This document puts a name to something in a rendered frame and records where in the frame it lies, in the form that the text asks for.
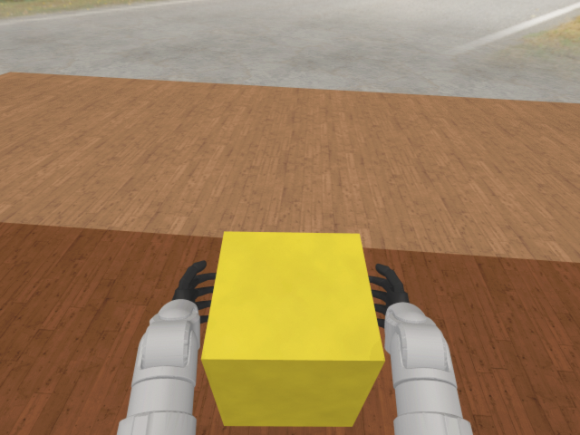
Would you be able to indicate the right robot hand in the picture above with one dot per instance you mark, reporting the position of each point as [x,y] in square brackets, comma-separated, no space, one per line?
[392,285]

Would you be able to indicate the left robot hand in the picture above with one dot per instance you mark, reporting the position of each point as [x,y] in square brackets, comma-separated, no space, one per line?
[189,281]

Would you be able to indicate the robot left forearm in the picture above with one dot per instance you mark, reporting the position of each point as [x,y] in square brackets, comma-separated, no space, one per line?
[165,373]

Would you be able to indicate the carton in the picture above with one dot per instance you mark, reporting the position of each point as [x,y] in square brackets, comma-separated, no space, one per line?
[292,337]

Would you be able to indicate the robot right forearm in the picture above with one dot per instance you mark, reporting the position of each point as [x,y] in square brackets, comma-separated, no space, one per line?
[423,378]

